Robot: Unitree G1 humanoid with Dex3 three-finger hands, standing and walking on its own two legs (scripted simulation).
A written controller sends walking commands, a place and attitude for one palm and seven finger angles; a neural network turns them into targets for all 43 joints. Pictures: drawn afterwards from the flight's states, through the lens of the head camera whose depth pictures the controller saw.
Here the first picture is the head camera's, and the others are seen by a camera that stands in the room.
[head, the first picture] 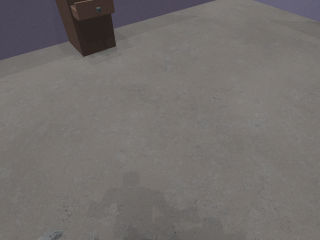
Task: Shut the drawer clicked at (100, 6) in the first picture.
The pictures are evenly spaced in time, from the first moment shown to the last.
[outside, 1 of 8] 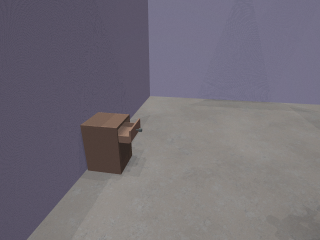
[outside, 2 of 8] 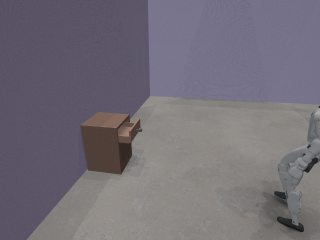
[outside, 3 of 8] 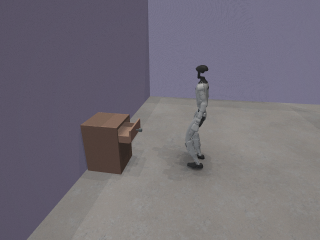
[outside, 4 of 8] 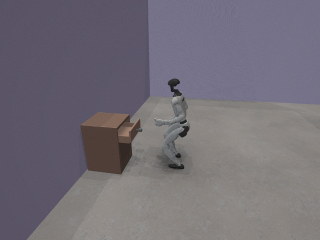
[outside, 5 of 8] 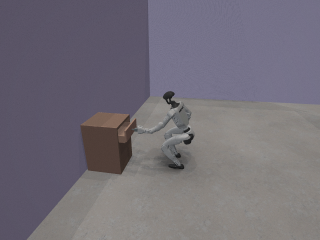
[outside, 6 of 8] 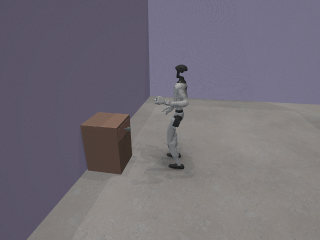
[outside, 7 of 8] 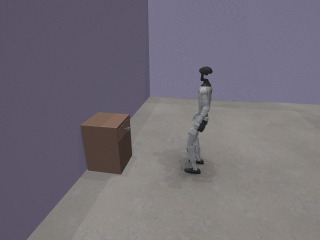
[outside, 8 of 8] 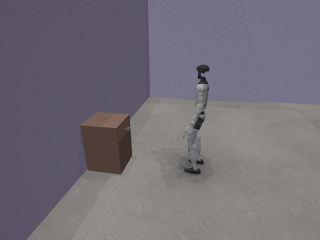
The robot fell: no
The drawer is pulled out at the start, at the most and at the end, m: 0.15 0.15 0.00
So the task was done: yes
